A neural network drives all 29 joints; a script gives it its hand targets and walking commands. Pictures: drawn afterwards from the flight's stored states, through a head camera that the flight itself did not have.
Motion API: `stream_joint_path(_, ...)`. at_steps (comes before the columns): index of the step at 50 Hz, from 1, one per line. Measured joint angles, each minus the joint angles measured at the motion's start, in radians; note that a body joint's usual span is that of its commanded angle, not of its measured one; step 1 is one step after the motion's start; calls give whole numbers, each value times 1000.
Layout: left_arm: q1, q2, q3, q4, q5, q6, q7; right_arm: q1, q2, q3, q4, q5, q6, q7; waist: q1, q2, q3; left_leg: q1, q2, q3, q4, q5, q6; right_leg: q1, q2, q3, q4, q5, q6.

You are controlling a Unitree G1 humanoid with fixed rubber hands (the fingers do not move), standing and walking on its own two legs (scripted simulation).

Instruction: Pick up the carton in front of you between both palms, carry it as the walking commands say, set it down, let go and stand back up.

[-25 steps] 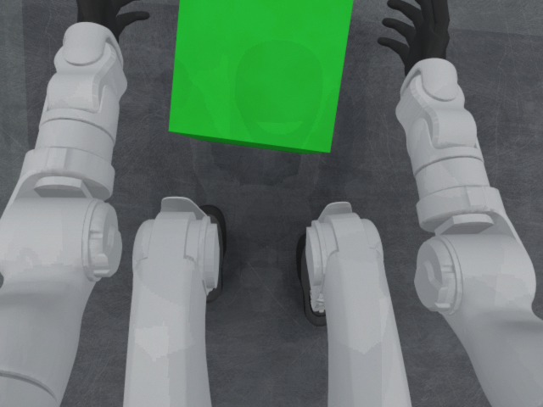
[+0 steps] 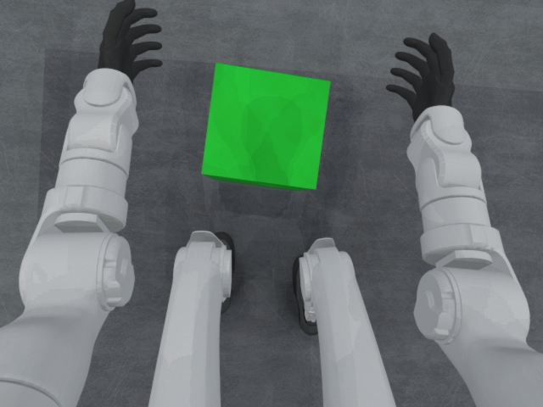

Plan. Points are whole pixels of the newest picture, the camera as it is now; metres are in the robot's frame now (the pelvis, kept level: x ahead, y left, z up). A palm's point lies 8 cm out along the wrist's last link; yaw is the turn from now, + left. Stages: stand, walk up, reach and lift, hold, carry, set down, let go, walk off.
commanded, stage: set down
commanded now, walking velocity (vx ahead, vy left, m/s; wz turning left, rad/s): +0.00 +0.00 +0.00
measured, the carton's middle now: (263, 138) +0.48 +0.02 -0.41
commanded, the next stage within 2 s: let go in 0.28 s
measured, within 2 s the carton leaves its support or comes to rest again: neither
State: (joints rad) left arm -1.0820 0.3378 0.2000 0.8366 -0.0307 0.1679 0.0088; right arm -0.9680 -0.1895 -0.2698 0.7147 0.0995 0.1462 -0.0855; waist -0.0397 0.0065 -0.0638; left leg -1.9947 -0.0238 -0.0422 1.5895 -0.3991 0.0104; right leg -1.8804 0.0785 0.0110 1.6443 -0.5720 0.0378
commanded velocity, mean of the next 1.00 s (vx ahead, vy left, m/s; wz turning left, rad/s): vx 0.00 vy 0.00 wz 0.00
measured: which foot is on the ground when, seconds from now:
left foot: down 0.00-1.00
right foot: down 0.00-1.00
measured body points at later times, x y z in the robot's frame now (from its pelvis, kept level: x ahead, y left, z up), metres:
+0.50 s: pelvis +0.04 +0.00 +0.13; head +0.30 +0.03 +0.49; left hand +0.48 +0.23 +0.01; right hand +0.47 -0.19 +0.02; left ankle +0.12 +0.11 -0.50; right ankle +0.07 -0.13 -0.50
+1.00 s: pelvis +0.11 -0.01 +0.23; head +0.22 +0.01 +0.67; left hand +0.32 +0.23 +0.13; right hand +0.33 -0.23 +0.15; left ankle +0.12 +0.11 -0.50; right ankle +0.07 -0.13 -0.50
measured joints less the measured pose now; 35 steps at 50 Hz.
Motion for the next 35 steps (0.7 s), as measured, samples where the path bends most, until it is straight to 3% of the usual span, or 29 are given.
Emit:
stream_joint_path(20,124,-73,47,7,105,-32,-11,124,24,-47,30,-93,-48,76,-2,1,-44,372,-2,0,-438,111,2,358,-18,20,-446,135,-7)
stream_joint_path(27,388,-136,23,-143,137,-36,25,355,15,20,-57,-146,-59,125,10,-9,-19,587,-7,1,-596,134,-1,568,-30,26,-602,161,-17)
stream_joint_path(35,688,-145,-27,-247,86,-87,10,614,-2,93,-111,-112,-104,155,7,-23,0,875,-6,0,-761,145,-4,857,-36,31,-778,183,-28)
